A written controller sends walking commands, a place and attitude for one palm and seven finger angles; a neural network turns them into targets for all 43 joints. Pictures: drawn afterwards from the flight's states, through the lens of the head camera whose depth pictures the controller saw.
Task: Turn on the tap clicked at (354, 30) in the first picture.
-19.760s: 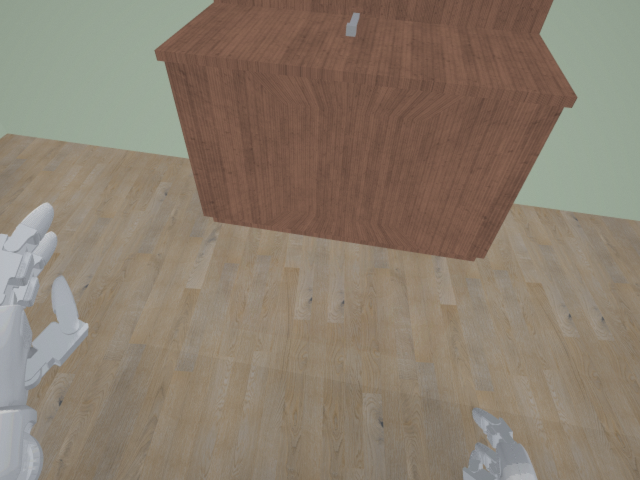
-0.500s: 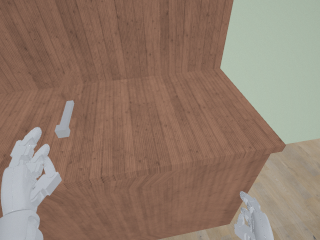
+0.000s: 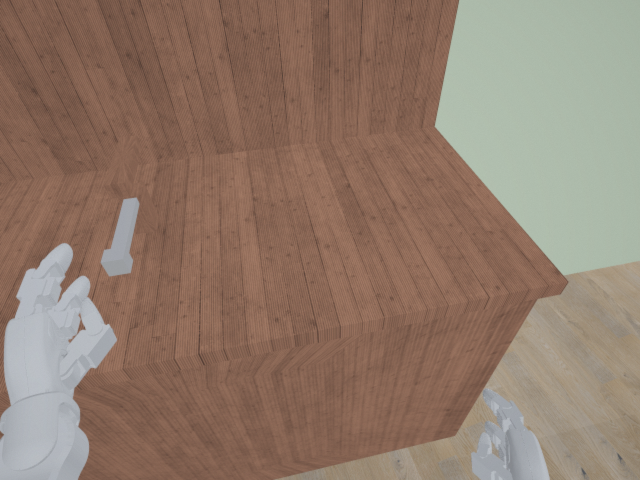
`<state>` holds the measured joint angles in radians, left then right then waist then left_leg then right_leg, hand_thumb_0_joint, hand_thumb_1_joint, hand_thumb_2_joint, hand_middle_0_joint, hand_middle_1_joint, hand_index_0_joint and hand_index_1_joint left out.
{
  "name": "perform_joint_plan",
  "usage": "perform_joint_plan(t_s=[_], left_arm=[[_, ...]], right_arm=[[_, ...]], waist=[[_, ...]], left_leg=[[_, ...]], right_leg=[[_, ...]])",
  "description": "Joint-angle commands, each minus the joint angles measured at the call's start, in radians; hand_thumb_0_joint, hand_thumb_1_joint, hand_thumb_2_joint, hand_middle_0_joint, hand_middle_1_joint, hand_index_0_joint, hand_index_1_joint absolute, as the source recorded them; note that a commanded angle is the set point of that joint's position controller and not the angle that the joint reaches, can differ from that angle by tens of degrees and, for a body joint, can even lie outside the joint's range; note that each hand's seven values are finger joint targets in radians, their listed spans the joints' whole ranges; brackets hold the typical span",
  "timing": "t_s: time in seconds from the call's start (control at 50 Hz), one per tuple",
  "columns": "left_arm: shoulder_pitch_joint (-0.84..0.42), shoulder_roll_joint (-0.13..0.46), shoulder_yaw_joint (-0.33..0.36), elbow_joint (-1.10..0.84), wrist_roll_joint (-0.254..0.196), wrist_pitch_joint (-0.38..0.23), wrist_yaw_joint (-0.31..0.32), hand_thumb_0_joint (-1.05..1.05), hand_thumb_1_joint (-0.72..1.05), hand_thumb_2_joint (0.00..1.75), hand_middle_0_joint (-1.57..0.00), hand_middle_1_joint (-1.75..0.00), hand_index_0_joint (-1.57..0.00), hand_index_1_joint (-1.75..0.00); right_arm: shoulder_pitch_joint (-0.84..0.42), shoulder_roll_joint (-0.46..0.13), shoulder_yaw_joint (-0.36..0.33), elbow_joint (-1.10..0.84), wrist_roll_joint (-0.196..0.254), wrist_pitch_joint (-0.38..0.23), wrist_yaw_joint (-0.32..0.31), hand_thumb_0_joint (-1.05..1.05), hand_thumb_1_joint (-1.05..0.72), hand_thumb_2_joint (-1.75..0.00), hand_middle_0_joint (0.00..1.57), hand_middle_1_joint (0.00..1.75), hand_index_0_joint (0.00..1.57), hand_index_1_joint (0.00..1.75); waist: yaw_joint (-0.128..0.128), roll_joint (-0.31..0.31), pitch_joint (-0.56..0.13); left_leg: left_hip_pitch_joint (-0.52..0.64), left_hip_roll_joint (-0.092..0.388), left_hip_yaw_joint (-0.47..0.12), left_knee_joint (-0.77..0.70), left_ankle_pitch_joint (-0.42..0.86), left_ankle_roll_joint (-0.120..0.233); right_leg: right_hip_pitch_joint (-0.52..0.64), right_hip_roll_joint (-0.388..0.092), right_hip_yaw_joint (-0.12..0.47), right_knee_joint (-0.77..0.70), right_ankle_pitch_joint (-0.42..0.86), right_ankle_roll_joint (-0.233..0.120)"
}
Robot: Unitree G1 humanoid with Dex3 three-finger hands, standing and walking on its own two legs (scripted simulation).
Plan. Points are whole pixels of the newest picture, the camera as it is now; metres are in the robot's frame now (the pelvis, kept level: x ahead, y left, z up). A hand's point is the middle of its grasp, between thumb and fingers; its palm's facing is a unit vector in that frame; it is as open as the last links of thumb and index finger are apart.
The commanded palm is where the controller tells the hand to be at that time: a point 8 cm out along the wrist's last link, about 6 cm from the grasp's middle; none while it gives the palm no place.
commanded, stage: reach beside the lever's end, fingers flat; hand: left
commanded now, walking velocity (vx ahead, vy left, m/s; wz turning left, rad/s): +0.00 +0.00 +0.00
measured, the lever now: (117, 261) +0.34 +0.33 +0.10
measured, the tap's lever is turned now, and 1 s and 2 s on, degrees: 0 0 0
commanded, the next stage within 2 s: push the lever round in 1.64 s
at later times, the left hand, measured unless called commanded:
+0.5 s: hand (96, 309) +0.25 +0.29 +0.12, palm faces +0.55 -0.83 -0.09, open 7.6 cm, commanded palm +0.21 +0.33 +0.12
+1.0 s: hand (90, 291) +0.28 +0.33 +0.11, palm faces +0.57 -0.82 -0.09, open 7.8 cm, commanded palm +0.25 +0.36 +0.10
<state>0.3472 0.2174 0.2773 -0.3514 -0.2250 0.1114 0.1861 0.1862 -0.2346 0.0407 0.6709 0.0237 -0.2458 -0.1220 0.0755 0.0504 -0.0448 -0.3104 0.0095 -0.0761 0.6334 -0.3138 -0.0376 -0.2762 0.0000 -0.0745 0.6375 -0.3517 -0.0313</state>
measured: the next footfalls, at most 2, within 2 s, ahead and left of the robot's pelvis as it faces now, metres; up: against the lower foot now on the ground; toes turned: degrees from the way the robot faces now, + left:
none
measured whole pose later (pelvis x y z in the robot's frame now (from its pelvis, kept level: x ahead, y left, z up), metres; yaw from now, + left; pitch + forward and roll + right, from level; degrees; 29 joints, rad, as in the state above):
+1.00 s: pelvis -0.01 +0.01 +0.00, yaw -1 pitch +2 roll +0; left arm -0.03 0.32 0.45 0.20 -0.21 -0.04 0.11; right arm 0.20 -0.25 0.02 0.71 0.03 -0.19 -0.12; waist 0.04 0.04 -0.04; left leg -0.39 0.01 -0.06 0.66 -0.31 -0.03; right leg -0.36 0.00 -0.06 0.64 -0.33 -0.02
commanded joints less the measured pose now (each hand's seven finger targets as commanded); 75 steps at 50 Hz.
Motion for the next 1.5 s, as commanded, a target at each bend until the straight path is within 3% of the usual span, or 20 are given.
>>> perform_joint_plan(t_s=[0.0,0.08,0.12,0.18,0.36,0.42,0.48,0.52,0.58,0.72,0.74,0.82,0.94,1.14,1.18,1.22,1.3,1.36,1.42,1.48], left_arm=[[-0.159,0.166,0.078,-0.199,0.017,-0.075,0.002,0.00,0.90,0.90,-0.19,-0.28,-0.19,-0.28],[-0.187,0.186,0.111,-0.146,0.009,-0.067,0.006,0.00,0.90,0.90,-0.19,-0.27,-0.19,-0.27],[-0.235,0.223,0.148,-0.138,0.014,-0.073,0.009,0.00,0.90,0.90,-0.19,-0.26,-0.19,-0.26],[-0.277,0.196,0.112,-0.108,0.016,-0.085,0.001,0.00,0.90,0.90,-0.19,-0.26,-0.19,-0.26],[-0.356,0.221,0.141,0.011,0.009,-0.103,-0.027,0.00,0.90,0.90,-0.18,-0.23,-0.18,-0.23],[-0.388,0.267,0.184,0.030,0.015,-0.118,-0.024,0.00,0.90,0.90,-0.18,-0.22,-0.18,-0.22],[-0.411,0.255,0.169,0.080,0.014,-0.133,-0.030,0.00,0.90,0.90,-0.17,-0.22,-0.17,-0.22],[-0.459,0.261,0.165,0.077,0.022,-0.148,-0.031,0.00,0.90,0.90,-0.17,-0.21,-0.17,-0.21],[-0.438,0.259,0.165,0.134,0.021,-0.156,-0.037,0.00,0.90,0.90,-0.17,-0.20,-0.17,-0.20],[-0.489,0.334,0.239,0.206,0.025,-0.174,-0.042,0.00,0.90,0.90,-0.16,-0.19,-0.16,-0.19],[-0.527,0.302,0.203,0.197,0.027,-0.183,-0.045,0.00,0.90,0.90,-0.16,-0.18,-0.16,-0.18],[-0.522,0.355,0.261,0.266,0.020,-0.203,-0.057,0.00,0.90,0.90,-0.16,-0.17,-0.16,-0.17],[-0.633,0.347,0.225,0.334,0.026,-0.232,-0.085,0.00,0.90,0.90,-0.15,-0.16,-0.15,-0.16],[-0.745,0.434,0.276,0.517,0.031,-0.263,-0.106,0.00,0.90,0.90,-0.15,-0.15,-0.15,-0.15],[-0.787,0.460,0.284,0.531,0.033,-0.272,-0.115,0.00,0.90,0.90,-0.15,-0.15,-0.15,-0.15],[-0.761,0.493,0.323,0.555,0.042,-0.281,-0.115,0.00,0.90,0.90,-0.15,-0.15,-0.15,-0.15],[-0.734,0.443,0.282,0.557,0.032,-0.293,-0.132,0.00,0.90,0.90,-0.15,-0.15,-0.15,-0.15],[-0.711,0.465,0.315,0.570,0.028,-0.297,-0.130,0.00,0.90,0.90,-0.15,-0.15,-0.15,-0.15],[-0.690,0.498,0.352,0.554,0.031,-0.302,-0.125,0.00,0.90,0.90,-0.15,-0.15,-0.15,-0.15],[-0.685,0.475,0.333,0.505,0.030,-0.317,-0.125,0.00,0.90,0.90,-0.15,-0.15,-0.15,-0.15]], right_arm=[[-0.149,-0.106,-0.034,-0.166,0.001,-0.051,-0.003,0.00,-0.90,-0.90,0.20,0.30,0.20,0.30],[-0.153,-0.106,-0.035,-0.159,0.003,-0.038,-0.007,0.00,-0.90,-0.90,0.20,0.30,0.20,0.30],[-0.164,-0.103,-0.034,-0.150,0.005,-0.032,-0.010,0.00,-0.90,-0.90,0.20,0.30,0.20,0.30],[-0.158,-0.106,-0.034,-0.149,0.003,-0.033,-0.010,0.00,-0.90,-0.90,0.20,0.30,0.20,0.30],[-0.149,-0.115,-0.038,-0.136,0.008,-0.029,-0.011,0.00,-0.90,-0.90,0.20,0.30,0.20,0.30],[-0.156,-0.117,-0.042,-0.131,0.007,-0.025,-0.012,0.00,-0.90,-0.90,0.20,0.30,0.20,0.30],[-0.139,-0.120,-0.045,-0.127,0.007,-0.026,-0.009,0.00,-0.90,-0.90,0.20,0.30,0.20,0.30],[-0.148,-0.120,-0.043,-0.124,0.008,-0.027,-0.009,0.00,-0.90,-0.90,0.20,0.30,0.20,0.30],[-0.130,-0.127,-0.050,-0.123,0.006,-0.027,-0.006,0.00,-0.90,-0.90,0.20,0.30,0.20,0.30],[-0.124,-0.132,-0.054,-0.115,0.007,-0.009,-0.007,0.00,-0.90,-0.90,0.20,0.30,0.20,0.30],[-0.118,-0.129,-0.054,-0.117,0.006,-0.009,-0.005,0.00,-0.90,-0.90,0.20,0.30,0.20,0.30],[-0.103,-0.136,-0.058,-0.107,0.007,-0.002,-0.004,0.00,-0.90,-0.90,0.20,0.30,0.20,0.30],[-0.084,-0.144,-0.060,-0.101,0.011,0.000,-0.009,0.00,-0.90,-0.90,0.20,0.30,0.20,0.30],[-0.036,-0.159,-0.063,-0.088,0.009,0.024,-0.011,0.00,-0.90,-0.90,0.20,0.30,0.20,0.30],[-0.027,-0.161,-0.065,-0.088,0.009,0.031,-0.010,0.00,-0.90,-0.90,0.20,0.30,0.20,0.30],[-0.015,-0.163,-0.070,-0.090,0.008,0.039,-0.006,0.00,-0.90,-0.90,0.20,0.30,0.20,0.30],[0.004,-0.163,-0.074,-0.104,0.009,0.044,0.006,0.00,-0.90,-0.90,0.20,0.30,0.20,0.30],[0.013,-0.166,-0.080,-0.103,0.011,0.053,0.007,0.00,-0.90,-0.90,0.20,0.30,0.20,0.30],[0.015,-0.166,-0.082,-0.099,0.008,0.060,0.007,0.00,-0.90,-0.90,0.20,0.30,0.20,0.30],[0.018,-0.161,-0.084,-0.106,0.005,0.060,0.012,0.00,-0.90,-0.90,0.20,0.30,0.20,0.30]], waist=[[-0.006,-0.023,-0.094],[-0.007,-0.045,-0.090],[-0.005,0.002,-0.083],[-0.019,0.001,-0.099],[-0.019,0.002,-0.106],[-0.017,0.002,-0.126],[-0.024,-0.009,-0.133],[-0.028,0.036,-0.132],[-0.025,0.004,-0.152],[-0.020,0.007,-0.165],[-0.032,0.028,-0.175],[-0.026,0.011,-0.170],[-0.051,0.034,-0.171],[-0.066,-0.003,-0.198],[-0.070,0.027,-0.212],[-0.059,0.030,-0.229],[-0.062,0.028,-0.240],[-0.055,0.008,-0.245],[-0.050,0.029,-0.249],[-0.055,0.057,-0.261]], left_leg=[[0.040,-0.031,0.039,-0.077,0.167,0.053],[0.031,-0.033,0.041,-0.079,0.153,0.055],[0.037,-0.032,0.043,-0.083,0.148,0.054],[0.045,-0.032,0.039,-0.084,0.147,0.053],[0.036,-0.033,0.033,-0.095,0.140,0.050],[0.040,-0.033,0.036,-0.092,0.159,0.052],[0.034,-0.030,0.035,-0.090,0.151,0.050],[0.042,-0.030,0.034,-0.090,0.155,0.049],[0.033,-0.029,0.035,-0.086,0.165,0.049],[0.016,-0.030,0.037,-0.081,0.181,0.050],[0.025,-0.031,0.039,-0.077,0.186,0.049],[0.001,-0.031,0.040,-0.070,0.185,0.052],[-0.003,-0.031,0.035,-0.064,0.134,0.055],[-0.053,-0.034,0.033,-0.043,0.115,0.062],[-0.051,-0.033,0.037,-0.035,0.132,0.063],[-0.054,-0.030,0.035,-0.032,0.154,0.062],[-0.049,-0.026,0.036,-0.026,0.187,0.063],[-0.061,-0.024,0.032,-0.027,0.189,0.062],[-0.061,-0.025,0.039,-0.021,0.213,0.065],[-0.044,-0.022,0.038,-0.019,0.238,0.062]], right_leg=[[-0.006,-0.015,0.015,-0.122,0.200,0.016],[-0.007,-0.013,0.020,-0.135,0.186,0.018],[-0.009,-0.013,0.024,-0.140,0.173,0.014],[-0.018,-0.010,0.022,-0.135,0.169,0.014],[-0.021,-0.006,0.019,-0.132,0.169,0.010],[-0.010,-0.006,0.021,-0.127,0.185,0.009],[-0.019,-0.003,0.019,-0.123,0.178,0.010],[-0.023,-0.004,0.021,-0.118,0.180,0.006],[-0.018,-0.002,0.019,-0.112,0.199,0.008],[-0.006,-0.002,0.021,-0.105,0.218,0.007],[-0.013,-0.004,0.024,-0.100,0.227,0.008],[-0.009,-0.002,0.027,-0.099,0.237,0.008],[-0.052,0.001,0.031,-0.096,0.187,0.008],[-0.060,0.003,0.038,-0.084,0.187,0.015],[-0.062,0.003,0.040,-0.079,0.208,0.014],[-0.049,0.006,0.037,-0.069,0.226,0.012],[-0.050,0.010,0.034,-0.062,0.260,0.012],[-0.046,0.013,0.031,-0.058,0.258,0.013],[-0.032,0.011,0.037,-0.055,0.284,0.014],[-0.034,0.013,0.035,-0.049,0.300,0.011]])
